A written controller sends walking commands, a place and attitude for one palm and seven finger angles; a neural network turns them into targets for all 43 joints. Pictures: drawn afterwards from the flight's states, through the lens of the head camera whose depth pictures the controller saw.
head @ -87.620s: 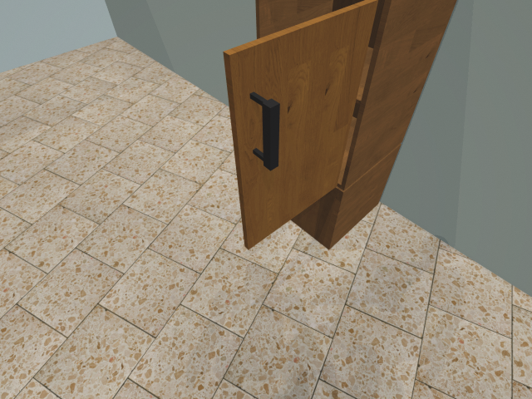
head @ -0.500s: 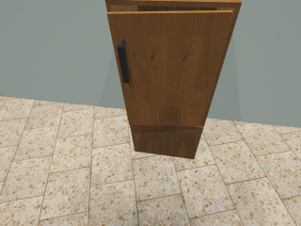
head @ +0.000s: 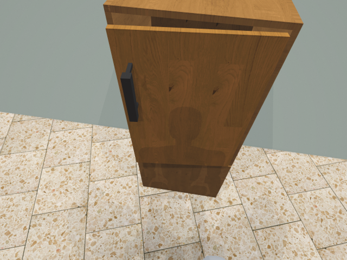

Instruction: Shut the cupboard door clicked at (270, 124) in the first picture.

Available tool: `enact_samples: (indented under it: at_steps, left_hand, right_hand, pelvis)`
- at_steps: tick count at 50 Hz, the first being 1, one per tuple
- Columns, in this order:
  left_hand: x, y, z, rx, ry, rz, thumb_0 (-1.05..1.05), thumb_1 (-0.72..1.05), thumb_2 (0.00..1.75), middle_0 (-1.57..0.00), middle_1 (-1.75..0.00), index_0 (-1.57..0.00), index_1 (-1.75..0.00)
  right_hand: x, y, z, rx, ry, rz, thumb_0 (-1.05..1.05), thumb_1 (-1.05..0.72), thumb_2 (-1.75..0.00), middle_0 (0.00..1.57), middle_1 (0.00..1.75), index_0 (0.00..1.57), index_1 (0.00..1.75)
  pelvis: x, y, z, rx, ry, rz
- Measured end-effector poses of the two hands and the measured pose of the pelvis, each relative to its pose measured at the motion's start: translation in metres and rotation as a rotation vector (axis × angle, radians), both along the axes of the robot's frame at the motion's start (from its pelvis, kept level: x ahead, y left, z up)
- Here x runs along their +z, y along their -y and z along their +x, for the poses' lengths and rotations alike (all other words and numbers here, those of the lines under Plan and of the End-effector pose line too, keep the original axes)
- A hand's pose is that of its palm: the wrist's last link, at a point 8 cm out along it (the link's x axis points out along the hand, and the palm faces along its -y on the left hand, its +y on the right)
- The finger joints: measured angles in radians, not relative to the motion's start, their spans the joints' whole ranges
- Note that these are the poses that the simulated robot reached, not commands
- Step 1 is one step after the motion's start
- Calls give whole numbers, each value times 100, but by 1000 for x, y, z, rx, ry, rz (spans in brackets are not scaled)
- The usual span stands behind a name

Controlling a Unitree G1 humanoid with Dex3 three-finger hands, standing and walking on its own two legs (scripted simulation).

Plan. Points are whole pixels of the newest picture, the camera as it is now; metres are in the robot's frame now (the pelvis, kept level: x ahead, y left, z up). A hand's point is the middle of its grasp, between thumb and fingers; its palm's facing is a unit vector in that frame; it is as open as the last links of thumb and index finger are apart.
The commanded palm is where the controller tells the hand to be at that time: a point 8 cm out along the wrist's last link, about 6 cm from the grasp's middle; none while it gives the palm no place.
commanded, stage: come to a stop and stand still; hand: left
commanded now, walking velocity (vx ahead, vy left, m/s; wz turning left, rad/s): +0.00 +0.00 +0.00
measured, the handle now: (132, 93) +0.50 +0.14 +0.09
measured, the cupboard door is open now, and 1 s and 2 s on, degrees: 7 7 7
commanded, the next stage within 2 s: look again from close up in 1.30 s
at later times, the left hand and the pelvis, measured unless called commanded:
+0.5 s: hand out of the picture +0.13 +0.17 -0.18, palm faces +0.07 -0.98 -0.19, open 7.3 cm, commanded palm none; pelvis +0.05 -0.01 -0.01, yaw +2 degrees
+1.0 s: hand out of the picture +0.01 +0.17 -0.17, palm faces +0.03 -0.98 -0.19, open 7.4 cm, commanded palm none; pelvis +0.01 +0.00 +0.00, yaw +0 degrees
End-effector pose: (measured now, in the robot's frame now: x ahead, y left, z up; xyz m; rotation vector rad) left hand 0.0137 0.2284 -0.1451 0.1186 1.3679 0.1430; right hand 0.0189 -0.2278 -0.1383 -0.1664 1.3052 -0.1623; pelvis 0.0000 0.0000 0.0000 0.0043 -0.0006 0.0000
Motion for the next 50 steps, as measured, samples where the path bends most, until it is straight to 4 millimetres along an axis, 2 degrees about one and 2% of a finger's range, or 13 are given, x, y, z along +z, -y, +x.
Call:
enact_samples:
  at_steps: [4,7,12,17,21,25,28,33,37,41,45,50]
  left_hand:
    - [9,7,56,-27,93,37,1,92,90,-20,-30,-20,-29]
    - [5,18,88,-43,140,67,1,92,90,-20,-30,-20,-29]
    - [9,42,118,-66,129,53,1,92,90,-20,-30,-20,-29]
    - [8,46,133,-33,156,43,0,92,90,-20,-30,-21,-30]
    - [5,32,123,-1,150,39,0,92,90,-21,-30,-21,-30]
    - [-9,7,104,16,120,34,0,91,90,-21,-30,-21,-30]
    - [-16,-11,87,39,87,35,1,91,90,-20,-30,-21,-30]
    - [-9,-28,57,58,35,47,1,91,90,-20,-30,-20,-30]
    - [-2,-31,31,56,-4,58,1,91,90,-20,-30,-20,-29]
    - [1,-24,10,40,-34,69,1,91,90,-20,-30,-20,-29]
    - [5,-8,-7,17,-60,57,1,91,90,-20,-30,-20,-29]
    - [4,11,-13,4,-41,21,1,91,90,-20,-30,-20,-29]
  right_hand:
    - [-7,12,-2,-28,-77,28,0,-93,-90,20,30,20,30]
    - [-20,23,5,-55,-114,52,0,-92,-90,20,30,20,30]
    - [-21,35,29,-82,-129,60,0,-92,-90,19,30,20,30]
    - [-11,42,55,-44,-121,21,0,-91,-90,19,30,19,30]
    - [-1,43,80,-4,-74,-23,0,-91,-90,19,30,19,30]
    - [4,34,98,19,19,-61,0,-91,-90,19,30,19,30]
    - [8,22,101,42,56,-76,0,-91,-90,19,30,19,30]
    - [13,-1,98,72,72,-57,0,-91,-90,19,30,19,30]
    - [9,-14,92,74,74,-14,0,-91,-90,20,30,20,30]
    - [-1,-16,79,42,78,23,0,-92,-90,20,30,20,30]
    - [-5,-9,59,-9,64,42,-1,-93,-90,20,30,20,30]
    - [-4,2,23,-29,10,31,-1,-93,-90,20,30,20,30]
  pelvis:
    - [0,14,25,2,6,4]
    - [-10,31,45,-3,11,33]
    - [-6,40,66,12,-1,11]
    - [-1,39,67,27,-8,17]
    - [0,29,60,35,-5,14]
    - [-8,12,54,37,6,-9]
    - [-10,2,49,35,20,-9]
    - [-3,-6,41,25,18,-13]
    - [0,-9,34,17,9,-10]
    - [-2,-7,26,6,3,10]
    - [0,-4,19,2,13,6]
    - [3,1,14,4,36,4]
